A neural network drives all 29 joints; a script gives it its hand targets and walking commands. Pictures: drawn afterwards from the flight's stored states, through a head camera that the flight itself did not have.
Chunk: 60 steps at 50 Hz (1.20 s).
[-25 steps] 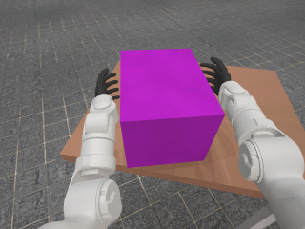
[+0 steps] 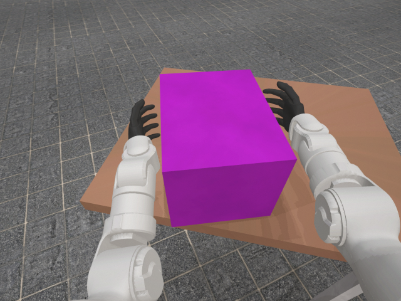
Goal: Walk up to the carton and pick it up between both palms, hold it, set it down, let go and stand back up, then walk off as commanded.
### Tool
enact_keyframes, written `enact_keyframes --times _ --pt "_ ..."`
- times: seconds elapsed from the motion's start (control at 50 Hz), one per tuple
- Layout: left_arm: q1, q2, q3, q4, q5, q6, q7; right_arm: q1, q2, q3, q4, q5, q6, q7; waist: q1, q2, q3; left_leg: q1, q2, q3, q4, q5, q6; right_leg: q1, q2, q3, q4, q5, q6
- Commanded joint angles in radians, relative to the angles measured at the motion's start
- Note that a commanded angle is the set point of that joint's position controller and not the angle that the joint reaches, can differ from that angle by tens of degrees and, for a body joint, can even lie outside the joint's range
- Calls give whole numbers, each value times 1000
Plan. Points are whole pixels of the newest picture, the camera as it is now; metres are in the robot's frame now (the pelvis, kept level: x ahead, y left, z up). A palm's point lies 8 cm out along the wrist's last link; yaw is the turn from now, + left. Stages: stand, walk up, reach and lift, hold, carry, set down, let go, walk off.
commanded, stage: set down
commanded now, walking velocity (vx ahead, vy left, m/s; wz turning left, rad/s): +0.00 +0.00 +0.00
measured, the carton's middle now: (213, 143) +0.44 +0.03 +0.08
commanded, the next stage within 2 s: none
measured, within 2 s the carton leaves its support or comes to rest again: rests again in 0.30 s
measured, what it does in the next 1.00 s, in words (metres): stands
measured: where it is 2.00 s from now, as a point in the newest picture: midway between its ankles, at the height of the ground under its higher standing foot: outside the picture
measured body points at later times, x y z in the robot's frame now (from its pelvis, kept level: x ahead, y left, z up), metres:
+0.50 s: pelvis +0.00 +0.00 +0.00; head +0.01 +0.00 +0.45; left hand +0.39 +0.18 +0.12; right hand +0.47 -0.13 +0.14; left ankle -0.03 +0.16 -0.75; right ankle +0.01 -0.10 -0.75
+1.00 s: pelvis +0.00 +0.00 +0.00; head +0.02 +0.00 +0.45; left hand +0.39 +0.18 +0.12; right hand +0.47 -0.13 +0.14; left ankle -0.03 +0.16 -0.75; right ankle +0.01 -0.10 -0.75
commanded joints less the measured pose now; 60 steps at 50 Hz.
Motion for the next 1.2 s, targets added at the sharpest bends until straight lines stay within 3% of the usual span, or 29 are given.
enact_keyframes --times 0.0,0.2,0.38,0.52,1.18 --pt "-650 -398 -275 -114 27 -92 -78 -618 383 -74 -201 -130 -88 138 -4 1 -554 155 -42 110 13 536 -23 105 13 -84 -3 295 9" --pt "-617 -366 -209 -79 62 -107 -89 -584 385 -127 -192 -197 -93 158 5 -30 -518 90 -50 124 -28 423 0 141 -1 -80 -4 259 25" --pt "-589 -366 -188 -80 81 -149 -96 -566 412 -133 -213 -234 -128 167 14 -51 -558 46 -57 130 -30 425 11 195 -10 -74 21 341 41" --pt "-558 -371 -185 -78 90 -166 -102 -510 407 -153 -171 -258 -134 170 -7 -48 -523 40 -57 129 -34 419 11 193 -13 -78 24 345 43" --pt "-400 -356 -105 -56 154 -172 -135 -325 421 -178 -162 -320 -113 198 -13 -79 -382 2 -65 131 -70 316 40 205 -19 -68 10 251 52"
